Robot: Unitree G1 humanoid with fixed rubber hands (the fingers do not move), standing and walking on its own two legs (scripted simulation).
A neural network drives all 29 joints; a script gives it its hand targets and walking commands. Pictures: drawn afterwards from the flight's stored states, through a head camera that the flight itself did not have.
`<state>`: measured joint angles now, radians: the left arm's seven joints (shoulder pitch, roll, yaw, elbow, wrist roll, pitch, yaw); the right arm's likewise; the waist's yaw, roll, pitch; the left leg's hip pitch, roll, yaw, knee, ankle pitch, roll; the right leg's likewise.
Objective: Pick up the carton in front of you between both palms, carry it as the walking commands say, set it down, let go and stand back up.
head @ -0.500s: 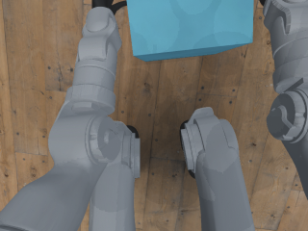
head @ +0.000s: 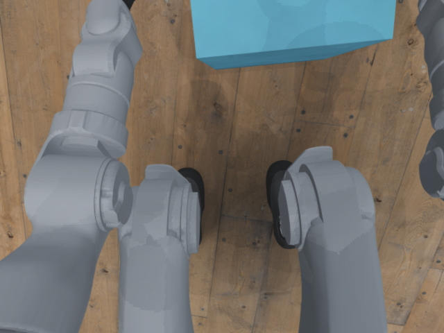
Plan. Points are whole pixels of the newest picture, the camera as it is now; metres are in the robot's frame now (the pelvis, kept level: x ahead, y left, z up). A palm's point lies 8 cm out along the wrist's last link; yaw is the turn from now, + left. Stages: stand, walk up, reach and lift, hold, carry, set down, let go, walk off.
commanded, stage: set down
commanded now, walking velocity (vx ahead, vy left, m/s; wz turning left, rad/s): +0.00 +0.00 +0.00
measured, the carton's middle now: out of the picture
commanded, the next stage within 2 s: let go in 1.04 s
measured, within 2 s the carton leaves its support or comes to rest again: neither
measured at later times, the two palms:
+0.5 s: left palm out of the picture +0.56 +0.08 -0.01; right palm out of the picture +0.53 -0.30 -0.01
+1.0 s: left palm out of the picture +0.55 +0.09 +0.14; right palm out of the picture +0.54 -0.31 +0.14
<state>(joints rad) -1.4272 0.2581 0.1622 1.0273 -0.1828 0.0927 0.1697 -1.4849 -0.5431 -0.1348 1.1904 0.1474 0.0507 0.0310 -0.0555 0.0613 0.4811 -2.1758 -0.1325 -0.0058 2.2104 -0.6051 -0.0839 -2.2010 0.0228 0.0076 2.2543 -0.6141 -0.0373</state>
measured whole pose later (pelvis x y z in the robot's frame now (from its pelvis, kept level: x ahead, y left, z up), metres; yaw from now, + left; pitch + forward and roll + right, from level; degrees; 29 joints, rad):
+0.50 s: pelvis +0.00 +0.00 +0.10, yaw -1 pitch +42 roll +5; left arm -1.30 0.14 0.31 0.86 -0.04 0.20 0.21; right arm -1.39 -0.49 -0.20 1.06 0.06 0.17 0.07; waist -0.03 0.04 0.13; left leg -2.04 -0.09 -0.01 1.84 -0.54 -0.06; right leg -2.09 0.06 0.04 1.88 -0.53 -0.02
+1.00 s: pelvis +0.03 -0.01 +0.24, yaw -3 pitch +44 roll +4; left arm -1.12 0.09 0.32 0.71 0.02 0.23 0.17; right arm -1.26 -0.45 -0.30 0.98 -0.02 0.18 0.13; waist -0.01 0.03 0.01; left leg -1.67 -0.07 -0.04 1.30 -0.40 -0.05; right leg -1.72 0.06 0.05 1.34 -0.39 -0.02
